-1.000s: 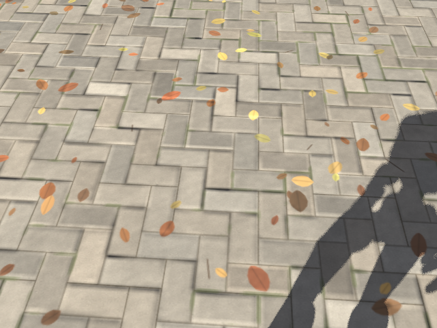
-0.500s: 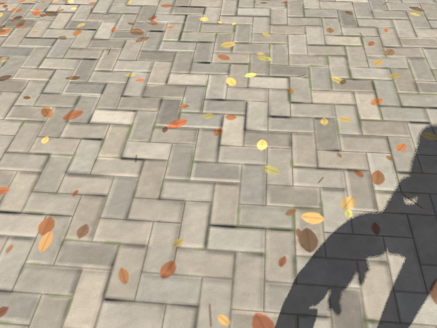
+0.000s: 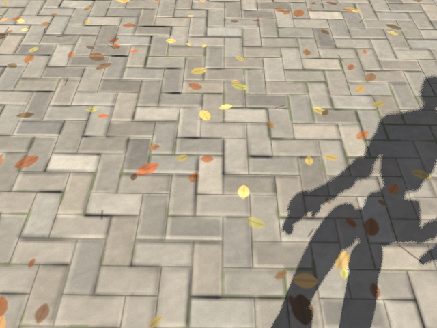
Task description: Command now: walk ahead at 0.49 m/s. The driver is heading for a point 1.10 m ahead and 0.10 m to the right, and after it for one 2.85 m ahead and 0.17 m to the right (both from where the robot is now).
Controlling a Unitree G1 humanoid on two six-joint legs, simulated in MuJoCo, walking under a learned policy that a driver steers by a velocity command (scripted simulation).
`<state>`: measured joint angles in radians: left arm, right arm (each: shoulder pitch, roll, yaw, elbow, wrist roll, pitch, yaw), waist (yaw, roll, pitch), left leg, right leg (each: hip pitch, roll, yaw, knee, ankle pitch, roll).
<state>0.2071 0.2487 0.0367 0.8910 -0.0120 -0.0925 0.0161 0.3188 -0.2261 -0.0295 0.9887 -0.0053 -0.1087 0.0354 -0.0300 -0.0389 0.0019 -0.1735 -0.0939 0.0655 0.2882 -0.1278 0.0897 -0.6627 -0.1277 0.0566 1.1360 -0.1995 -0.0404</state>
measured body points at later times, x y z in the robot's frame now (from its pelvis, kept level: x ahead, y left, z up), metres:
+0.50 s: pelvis +0.28 -0.08 +0.00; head +0.29 -0.10 +0.45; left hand +0.33 +0.18 -0.12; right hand +0.37 -0.35 -0.14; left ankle +0.29 +0.08 -0.66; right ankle +0.30 -0.16 -0.74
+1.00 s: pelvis +0.55 -0.01 -0.01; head +0.58 +0.00 +0.44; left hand +0.59 +0.25 -0.15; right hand +0.66 -0.28 -0.13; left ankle +0.61 +0.07 -0.74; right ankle +0.47 -0.17 -0.65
